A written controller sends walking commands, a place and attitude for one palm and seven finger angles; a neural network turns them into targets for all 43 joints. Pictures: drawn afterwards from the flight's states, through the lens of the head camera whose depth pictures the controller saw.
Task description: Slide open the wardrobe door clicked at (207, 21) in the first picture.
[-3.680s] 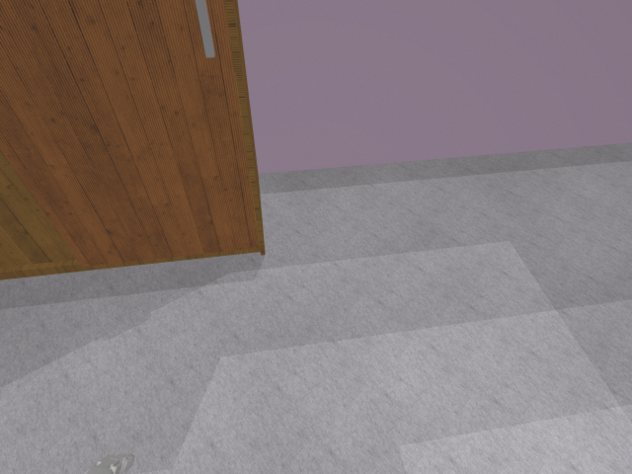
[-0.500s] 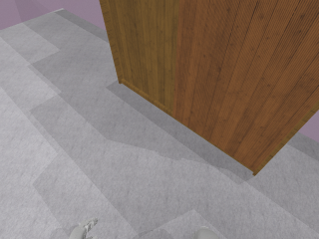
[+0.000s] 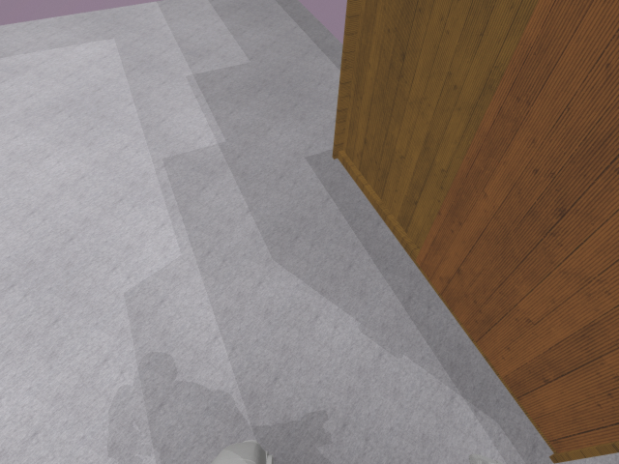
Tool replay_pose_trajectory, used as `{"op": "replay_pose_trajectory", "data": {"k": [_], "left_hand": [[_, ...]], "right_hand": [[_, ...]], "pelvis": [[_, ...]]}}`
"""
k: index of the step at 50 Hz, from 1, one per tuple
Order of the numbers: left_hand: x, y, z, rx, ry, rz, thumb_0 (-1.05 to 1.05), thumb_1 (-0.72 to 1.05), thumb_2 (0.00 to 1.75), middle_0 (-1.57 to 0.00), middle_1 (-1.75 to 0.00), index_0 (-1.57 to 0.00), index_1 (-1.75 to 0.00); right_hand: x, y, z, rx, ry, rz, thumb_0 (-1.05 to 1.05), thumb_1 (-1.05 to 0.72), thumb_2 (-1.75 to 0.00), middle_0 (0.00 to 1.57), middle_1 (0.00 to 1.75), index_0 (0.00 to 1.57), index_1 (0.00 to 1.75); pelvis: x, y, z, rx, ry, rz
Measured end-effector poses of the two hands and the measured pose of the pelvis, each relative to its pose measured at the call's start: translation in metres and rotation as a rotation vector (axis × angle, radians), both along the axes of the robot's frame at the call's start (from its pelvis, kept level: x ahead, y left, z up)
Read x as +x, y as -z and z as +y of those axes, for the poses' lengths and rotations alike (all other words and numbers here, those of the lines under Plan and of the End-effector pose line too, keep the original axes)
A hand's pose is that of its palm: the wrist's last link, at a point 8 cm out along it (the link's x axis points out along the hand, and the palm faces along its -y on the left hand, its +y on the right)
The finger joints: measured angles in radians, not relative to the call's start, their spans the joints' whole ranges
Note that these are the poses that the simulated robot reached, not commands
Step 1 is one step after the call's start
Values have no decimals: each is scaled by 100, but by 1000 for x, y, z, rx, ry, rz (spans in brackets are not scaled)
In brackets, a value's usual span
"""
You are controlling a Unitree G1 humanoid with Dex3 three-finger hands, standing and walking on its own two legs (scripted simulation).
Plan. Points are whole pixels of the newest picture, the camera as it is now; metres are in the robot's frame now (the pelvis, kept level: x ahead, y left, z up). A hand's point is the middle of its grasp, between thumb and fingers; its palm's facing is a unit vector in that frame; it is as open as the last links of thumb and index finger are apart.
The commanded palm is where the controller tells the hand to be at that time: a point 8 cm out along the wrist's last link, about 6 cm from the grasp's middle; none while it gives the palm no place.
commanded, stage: walk to a spot facing it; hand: right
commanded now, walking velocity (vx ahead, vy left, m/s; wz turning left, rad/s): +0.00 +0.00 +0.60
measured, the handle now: out of the picture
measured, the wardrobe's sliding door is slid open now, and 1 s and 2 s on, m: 0.00 0.00 0.00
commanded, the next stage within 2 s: none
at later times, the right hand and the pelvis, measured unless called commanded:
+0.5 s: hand (461, 441) +0.19 -0.21 -0.17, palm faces -0.23 +0.95 -0.19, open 7.4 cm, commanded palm none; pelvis +0.04 -0.04 +0.00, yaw +17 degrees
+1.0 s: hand (393, 399) +0.24 -0.11 -0.14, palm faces -0.55 +0.79 -0.27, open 7.4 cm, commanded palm none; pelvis +0.02 -0.01 +0.00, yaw +35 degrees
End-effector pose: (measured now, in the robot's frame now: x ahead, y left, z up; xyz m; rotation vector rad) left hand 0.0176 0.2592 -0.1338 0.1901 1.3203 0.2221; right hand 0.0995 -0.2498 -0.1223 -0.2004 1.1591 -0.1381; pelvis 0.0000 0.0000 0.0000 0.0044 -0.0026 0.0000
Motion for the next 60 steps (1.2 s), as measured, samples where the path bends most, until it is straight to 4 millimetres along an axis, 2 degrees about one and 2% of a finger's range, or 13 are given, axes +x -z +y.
{"op": "replay_pose_trajectory", "data": {"k": [2,4,8,13,17,22,29,34,39,47,51,56,60], "left_hand": [[-11,13,11,-7,-34,41,0,91,90,-20,-30,-20,-30],[-15,16,17,-3,-61,71,1,91,90,-20,-30,-20,-30],[-2,8,15,-5,-91,40,1,91,90,-20,-30,-20,-30],[27,-4,2,-10,-114,-62,1,91,90,-20,-30,-20,-30],[46,-12,-13,2,-130,-131,1,90,90,-20,-30,-20,-30],[54,-22,-36,45,-155,-192,1,90,90,-20,-30,-20,-30],[28,-38,-59,59,-244,-163,1,90,90,-20,-30,-21,-30],[-3,-36,-67,46,-340,-122,1,90,90,-21,-30,-21,-30],[-47,-25,-70,18,-452,-61,1,90,90,-21,-30,-21,-30],[-121,14,-56,-38,-603,25,1,90,90,-20,-30,-21,-30],[-127,9,-46,-25,-641,13,1,90,90,-20,-30,-20,-30],[-115,-5,-35,8,-670,-76,1,91,90,-20,-30,-20,-30],[-103,-14,-31,40,-683,-131,1,90,90,-20,-30,-20,-30]], "right_hand": [[25,3,8,-24,-43,-52,1,-91,-90,19,30,20,30],[40,0,14,-35,-63,-75,0,-90,-90,20,30,20,30],[55,-8,21,-44,-95,-59,0,-90,-90,20,30,20,30],[69,-8,22,-27,-149,-36,0,-90,-90,20,30,20,30],[79,0,14,-1,-179,-26,0,-90,-90,20,30,20,30],[92,18,-5,34,-202,-8,1,-90,-90,20,30,20,30],[99,10,-20,40,-275,61,1,-90,-90,20,30,20,30],[106,7,-14,28,-334,107,1,-91,-90,19,30,20,30],[124,5,14,15,-432,108,1,-91,-90,19,30,20,30],[158,-2,85,-22,-598,-42,1,-90,-90,20,30,20,30],[156,-12,99,-32,-631,-55,0,-90,-90,20,30,20,30],[150,-15,105,-31,-679,-23,0,-90,-90,20,30,20,30],[150,-10,102,-21,-710,3,0,-90,-90,20,30,20,30]], "pelvis": [[7,10,8,-9,-15,4],[10,11,10,-5,-31,-3],[19,2,10,-4,-76,-3],[27,-5,3,-7,-132,8],[32,-4,-11,1,-181,13],[38,2,-34,7,-248,10],[46,-13,-50,33,-346,9],[48,-17,-52,40,-411,13],[43,-15,-45,32,-481,13],[28,6,-18,1,-581,7],[23,-2,-13,-4,-626,-8],[21,-9,-12,-11,-685,-8],[24,-10,-18,-8,-734,-5]]}}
